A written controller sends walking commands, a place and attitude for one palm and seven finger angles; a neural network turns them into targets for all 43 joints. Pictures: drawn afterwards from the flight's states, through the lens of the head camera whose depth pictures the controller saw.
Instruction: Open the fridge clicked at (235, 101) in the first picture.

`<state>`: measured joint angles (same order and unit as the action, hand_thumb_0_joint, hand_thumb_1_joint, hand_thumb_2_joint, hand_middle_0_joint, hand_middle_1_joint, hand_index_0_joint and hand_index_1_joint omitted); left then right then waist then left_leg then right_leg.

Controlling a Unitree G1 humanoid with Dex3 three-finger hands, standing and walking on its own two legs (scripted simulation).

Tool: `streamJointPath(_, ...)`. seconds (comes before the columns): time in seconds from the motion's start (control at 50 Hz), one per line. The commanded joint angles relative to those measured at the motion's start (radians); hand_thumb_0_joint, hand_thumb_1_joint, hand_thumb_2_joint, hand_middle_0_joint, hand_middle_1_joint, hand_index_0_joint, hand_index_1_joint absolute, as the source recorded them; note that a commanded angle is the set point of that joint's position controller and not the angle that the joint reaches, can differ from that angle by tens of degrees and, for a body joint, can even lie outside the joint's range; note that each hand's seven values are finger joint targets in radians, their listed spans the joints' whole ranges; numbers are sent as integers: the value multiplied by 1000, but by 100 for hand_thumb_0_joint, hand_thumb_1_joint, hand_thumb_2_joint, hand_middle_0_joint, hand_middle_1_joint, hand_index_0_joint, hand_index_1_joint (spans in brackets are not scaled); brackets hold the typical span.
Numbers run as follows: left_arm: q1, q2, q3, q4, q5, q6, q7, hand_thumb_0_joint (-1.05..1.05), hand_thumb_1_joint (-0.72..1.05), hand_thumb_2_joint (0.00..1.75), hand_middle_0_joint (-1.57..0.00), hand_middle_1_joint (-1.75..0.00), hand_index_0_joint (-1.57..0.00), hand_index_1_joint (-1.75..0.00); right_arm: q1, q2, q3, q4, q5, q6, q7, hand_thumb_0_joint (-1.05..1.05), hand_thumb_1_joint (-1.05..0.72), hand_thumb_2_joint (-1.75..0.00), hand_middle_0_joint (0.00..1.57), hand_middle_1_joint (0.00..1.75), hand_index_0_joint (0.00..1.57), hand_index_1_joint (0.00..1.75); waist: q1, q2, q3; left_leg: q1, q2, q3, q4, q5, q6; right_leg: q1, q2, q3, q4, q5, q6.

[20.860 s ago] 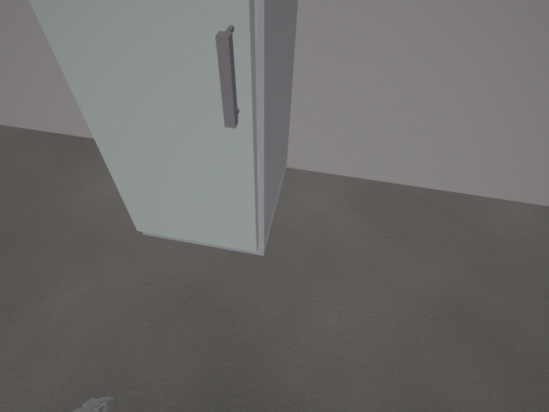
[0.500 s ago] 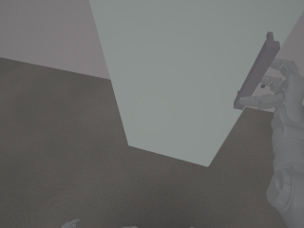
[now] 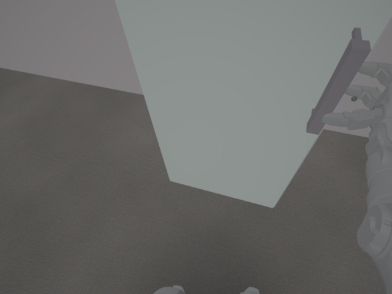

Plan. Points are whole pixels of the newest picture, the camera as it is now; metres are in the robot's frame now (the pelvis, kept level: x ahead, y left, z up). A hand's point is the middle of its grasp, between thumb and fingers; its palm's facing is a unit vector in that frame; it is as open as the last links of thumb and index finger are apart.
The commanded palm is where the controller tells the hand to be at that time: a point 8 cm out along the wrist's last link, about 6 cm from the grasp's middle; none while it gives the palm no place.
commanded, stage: slide the fingers in behind the handle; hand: right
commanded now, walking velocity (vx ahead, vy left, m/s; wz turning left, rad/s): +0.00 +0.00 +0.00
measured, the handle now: (331, 87) +0.54 -0.19 +0.12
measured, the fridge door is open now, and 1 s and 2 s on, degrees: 0 0 0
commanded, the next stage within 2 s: grip the handle and tug to test in 1.74 s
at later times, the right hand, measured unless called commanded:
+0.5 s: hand (339, 100) +0.49 -0.19 +0.13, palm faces +0.16 +0.99 +0.01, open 13.9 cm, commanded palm +0.46 -0.24 +0.12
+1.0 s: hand (327, 98) +0.49 -0.17 +0.13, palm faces +0.17 +0.99 +0.00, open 14.0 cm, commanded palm +0.46 -0.22 +0.12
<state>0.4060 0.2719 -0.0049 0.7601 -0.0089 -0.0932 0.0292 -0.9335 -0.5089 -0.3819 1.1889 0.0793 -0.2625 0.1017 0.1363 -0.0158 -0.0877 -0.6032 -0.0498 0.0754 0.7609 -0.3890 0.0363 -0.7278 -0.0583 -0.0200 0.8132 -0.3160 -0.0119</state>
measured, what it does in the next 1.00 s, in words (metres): stands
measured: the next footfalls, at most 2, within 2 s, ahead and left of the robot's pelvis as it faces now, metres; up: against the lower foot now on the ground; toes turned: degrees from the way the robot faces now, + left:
none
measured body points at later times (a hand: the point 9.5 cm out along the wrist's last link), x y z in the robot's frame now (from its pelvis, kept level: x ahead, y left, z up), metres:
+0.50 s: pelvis +0.01 -0.01 +0.00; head +0.07 -0.02 +0.45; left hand +0.03 +0.26 -0.11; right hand +0.48 -0.25 +0.13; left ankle -0.01 +0.10 -0.70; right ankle +0.04 -0.11 -0.70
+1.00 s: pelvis +0.01 +0.00 +0.00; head +0.06 +0.00 +0.45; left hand +0.04 +0.27 -0.11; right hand +0.48 -0.22 +0.13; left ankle -0.01 +0.10 -0.70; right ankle +0.04 -0.11 -0.70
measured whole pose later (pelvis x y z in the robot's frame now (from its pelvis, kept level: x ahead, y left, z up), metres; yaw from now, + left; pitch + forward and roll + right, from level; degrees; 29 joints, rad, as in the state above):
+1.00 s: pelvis +0.01 +0.00 +0.00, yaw +1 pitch +12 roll +2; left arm 0.37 0.25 0.00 0.74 0.00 -0.09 0.01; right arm -0.86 -0.37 -0.34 1.09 0.08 -0.27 0.00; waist 0.12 -0.02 -0.09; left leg -0.57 -0.05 0.06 0.76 -0.40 0.04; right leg -0.68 -0.06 -0.04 0.79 -0.32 -0.01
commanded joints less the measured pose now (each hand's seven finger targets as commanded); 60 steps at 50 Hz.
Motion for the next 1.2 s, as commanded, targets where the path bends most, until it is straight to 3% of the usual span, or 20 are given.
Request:
streamJointPath(0.0, 105, 162, 55, -69, -4, -33, 10, 0, 90, 90, -20, -30, -20, -30, -541, -174, 35, -254, 7, -67, -2, 0, 50, -30, 30, 120, 30, 120, 32, -135, -368, -33, -14, -69, -119, 226, -22, 404, 25, 71, -73, 176, -14)
streamJointPath(0.04, 107, 163, 56, -70, -2, -34, 6, 0, 90, 90, -20, -30, -20, -30, -493, -157, 31, -247, 13, -70, -7, 0, 50, -30, 30, 120, 30, 120, 22, -118, -376, -39, -18, -61, -114, 226, -19, 422, 22, 79, -71, 195, -12)
streamJointPath(0.14, 94, 165, 50, -81, -5, -29, 8, 0, 90, 90, -20, -30, -20, -30, -464, -201, -8, -228, 14, -58, -16, 0, 50, -30, 30, 120, 30, 120, 14, -60, -342, -3, -16, -65, -118, 223, -23, 358, 25, 68, -80, 162, -18)
streamJointPath(0.2, 87, 158, 52, -99, -4, -31, 4, 0, 90, 90, -20, -30, -20, -30, -443, -177, 3, -282, 6, -65, -26, 0, 50, -30, 30, 120, 30, 120, 3, -92, -378, 2, -18, -60, -110, 240, -22, 394, 26, 65, -77, 191, -15)
streamJointPath(0.22, 94, 159, 53, -97, -4, -28, 4, 0, 90, 90, -20, -30, -20, -30, -421, -184, -4, -270, 3, -64, -28, 0, 50, -30, 30, 120, 30, 120, 1, -68, -373, 9, -19, -59, -108, 251, -20, 391, 24, 66, -74, 206, -16)
streamJointPath(0.32, 78, 154, 52, -99, -8, -28, 6, 0, 90, 90, -20, -30, -20, -30, -469, -124, 39, -321, 16, -60, -40, 0, 50, -30, 30, 120, 30, 120, 15, -85, -347, -15, -20, -55, -113, 228, -20, 412, 21, 70, -83, 187, -13)
streamJointPath(0.44, 75, 149, 56, -96, -2, -30, 0, 0, 90, 90, -20, -30, -20, -30, -419, -139, 7, -343, 3, -72, -69, 0, 50, -30, 30, 120, 30, 120, -13, -100, -403, 20, -20, -56, -95, 305, -18, 437, 25, 64, -69, 274, -8)
streamJointPath(0.48, 72, 151, 57, -98, -2, -28, -1, 0, 90, 90, -20, -30, -20, -30, -394, -145, -6, -333, 6, -64, -71, 0, 50, -30, 30, 120, 30, 120, -14, -57, -391, 44, -20, -56, -97, 323, -21, 415, 26, 56, -71, 272, -10)
streamJointPath(0.54, 62, 144, 55, -107, -8, -23, -1, 0, 90, 90, -20, -30, -20, -30, -375, -127, 12, -351, 5, -59, -66, 0, 50, -30, 30, 120, 30, 120, -20, -75, -387, 65, -18, -63, -99, 348, -20, 408, 30, 49, -73, 276, -12)
streamJointPath(0.58, 57, 143, 55, -106, -9, -22, 0, 0, 90, 90, -20, -30, -20, -30, -386, -92, 40, -342, 9, -50, -66, 0, 50, -30, 30, 120, 30, 120, -3, -62, -351, 47, -18, -61, -109, 332, -23, 403, 29, 46, -76, 256, -13)
streamJointPath(0.6, 61, 145, 58, -101, -9, -22, 2, 0, 90, 90, -20, -30, -20, -30, -399, -112, 22, -351, 10, -52, -70, 0, 50, -30, 30, 120, 30, 120, -7, -56, -356, 49, -19, -61, -109, 334, -22, 408, 28, 49, -76, 258, -13)
streamJointPath(0.72, 61, 145, 59, -90, -7, -23, 1, 0, 90, 90, -20, -30, -20, -30, -397, -98, 28, -343, 12, -56, -81, 0, 50, -30, 30, 120, 30, 120, -5, -48, -359, 59, -17, -66, -113, 342, -22, 410, 33, 47, -74, 258, -16)
streamJointPath(0.74, 57, 140, 57, -92, -9, -23, 0, 0, 90, 90, -20, -30, -20, -30, -398, -86, 39, -348, 11, -58, -81, 0, 50, -30, 30, 120, 30, 120, -9, -65, -372, 62, -13, -67, -110, 347, -22, 410, 33, 48, -78, 262, -14)
streamJointPath(0.78, 51, 136, 55, -89, -8, -25, -1, 0, 90, 90, -20, -30, -20, -30, -424, -40, 79, -326, 10, -54, -83, 0, 50, -30, 30, 120, 30, 120, 8, -64, -330, 31, -15, -64, -118, 315, -25, 403, 34, 48, -78, 227, -14)
streamJointPath(0.86, 58, 141, 55, -84, -4, -25, 2, 0, 90, 90, -20, -30, -20, -30, -439, -116, 15, -320, 8, -62, -98, 0, 50, -30, 30, 120, 30, 120, -6, -41, -370, 75, -9, -78, -118, 329, -26, 377, 38, 44, -77, 217, -18)
streamJointPath(0.94, 53, 134, 55, -89, -2, -27, -4, 0, 90, 90, -20, -30, -20, -30, -424, -77, 44, -334, -1, -79, -102, 0, 50, -30, 30, 120, 30, 120, -5, -55, -392, 85, -8, -82, -111, 372, -28, 387, 42, 37, -69, 245, -19)
streamJointPath(1.0, 57, 138, 54, -90, -2, -23, -5, 0, 90, 90, -20, -30, -20, -30, -415, -90, 31, -293, 1, -66, -102, 0, 50, -30, 30, 120, 30, 120, -2, -18, -345, 90, -9, -84, -121, 347, -30, 344, 41, 34, -78, 204, -20)
streamJointPath(1.08, 60, 139, 54, -94, -4, -18, -2, 0, 90, 90, -20, -30, -20, -30, -405, -129, -1, -299, 0, -60, -101, 0, 50, -30, 30, 120, 30, 120, -10, -7, -364, 129, -4, -94, -121, 382, -32, 320, 45, 27, -77, 211, -23)
streamJointPath(1.1, 53, 132, 52, -97, -5, -19, -3, 0, 90, 90, -20, -30, -20, -30, -417, -86, 38, -300, -1, -59, -99, 0, 50, -30, 30, 120, 30, 120, 2, -17, -343, 112, -4, -97, -128, 369, -35, 320, 46, 24, -77, 196, -24)
streamJointPath(1.18, 57, 132, 56, -92, -4, -23, -5, 0, 90, 90, -20, -30, -20, -30, -435, -78, 44, -326, 1, -76, -104, 0, 50, -30, 30, 120, 30, 120, -1, -47, -375, 105, -6, -94, -122, 368, -31, 351, 46, 29, -73, 210, -22)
